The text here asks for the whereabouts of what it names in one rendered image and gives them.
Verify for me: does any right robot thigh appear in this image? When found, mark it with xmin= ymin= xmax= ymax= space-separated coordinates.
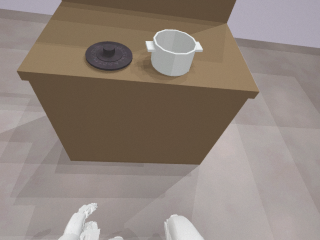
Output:
xmin=164 ymin=215 xmax=204 ymax=240

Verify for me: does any knob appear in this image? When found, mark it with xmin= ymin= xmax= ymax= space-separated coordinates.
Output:
xmin=103 ymin=44 xmax=115 ymax=55

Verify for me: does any table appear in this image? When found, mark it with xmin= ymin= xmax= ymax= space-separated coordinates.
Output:
xmin=17 ymin=0 xmax=260 ymax=165

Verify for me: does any lid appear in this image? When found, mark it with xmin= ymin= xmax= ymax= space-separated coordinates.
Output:
xmin=85 ymin=41 xmax=133 ymax=71

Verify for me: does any pot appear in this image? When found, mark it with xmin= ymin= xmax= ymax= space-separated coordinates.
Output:
xmin=145 ymin=29 xmax=203 ymax=77

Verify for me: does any robot left hand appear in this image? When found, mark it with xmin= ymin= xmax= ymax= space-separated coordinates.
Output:
xmin=63 ymin=203 xmax=100 ymax=240

